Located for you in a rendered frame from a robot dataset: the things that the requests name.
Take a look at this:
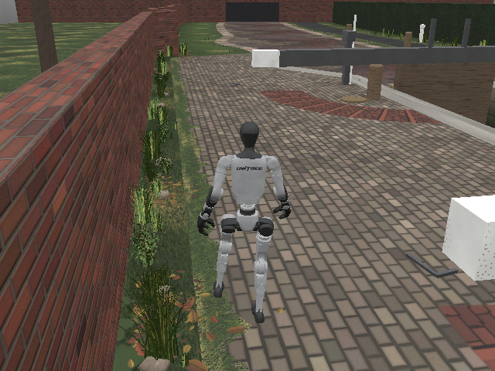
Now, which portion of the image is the left robot hand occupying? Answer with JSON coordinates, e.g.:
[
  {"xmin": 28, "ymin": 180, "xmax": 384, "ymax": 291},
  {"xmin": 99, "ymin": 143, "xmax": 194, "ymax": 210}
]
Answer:
[{"xmin": 197, "ymin": 216, "xmax": 215, "ymax": 236}]

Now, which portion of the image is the right robot shin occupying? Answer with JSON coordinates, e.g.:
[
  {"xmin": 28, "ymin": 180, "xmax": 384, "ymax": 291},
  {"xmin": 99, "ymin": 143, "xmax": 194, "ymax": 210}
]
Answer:
[{"xmin": 254, "ymin": 261, "xmax": 268, "ymax": 312}]

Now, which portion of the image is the left robot thigh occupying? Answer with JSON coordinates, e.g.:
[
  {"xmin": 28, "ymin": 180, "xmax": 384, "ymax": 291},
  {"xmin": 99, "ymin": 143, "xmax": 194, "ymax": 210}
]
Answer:
[{"xmin": 220, "ymin": 214, "xmax": 237, "ymax": 254}]

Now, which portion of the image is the robot right upper arm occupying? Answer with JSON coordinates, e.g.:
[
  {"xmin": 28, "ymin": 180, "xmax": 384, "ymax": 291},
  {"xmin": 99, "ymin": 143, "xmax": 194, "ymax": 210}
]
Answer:
[{"xmin": 265, "ymin": 155, "xmax": 285, "ymax": 197}]

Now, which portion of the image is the right robot hand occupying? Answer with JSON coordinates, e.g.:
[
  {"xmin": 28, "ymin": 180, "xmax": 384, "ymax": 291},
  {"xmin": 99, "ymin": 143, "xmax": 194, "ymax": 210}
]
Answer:
[{"xmin": 273, "ymin": 206, "xmax": 291, "ymax": 219}]

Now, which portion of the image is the robot left forearm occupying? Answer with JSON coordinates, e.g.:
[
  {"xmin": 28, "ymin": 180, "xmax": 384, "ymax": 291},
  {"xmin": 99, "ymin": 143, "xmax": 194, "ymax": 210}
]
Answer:
[{"xmin": 200, "ymin": 186, "xmax": 218, "ymax": 220}]

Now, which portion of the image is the robot left upper arm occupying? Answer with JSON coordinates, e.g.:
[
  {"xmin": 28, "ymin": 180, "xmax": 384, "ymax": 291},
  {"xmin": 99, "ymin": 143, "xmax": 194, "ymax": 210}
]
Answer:
[{"xmin": 211, "ymin": 155, "xmax": 233, "ymax": 199}]

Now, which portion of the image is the robot right forearm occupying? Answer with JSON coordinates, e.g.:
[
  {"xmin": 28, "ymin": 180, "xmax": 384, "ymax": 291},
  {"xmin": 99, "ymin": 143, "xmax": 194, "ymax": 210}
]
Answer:
[{"xmin": 278, "ymin": 185, "xmax": 290, "ymax": 209}]

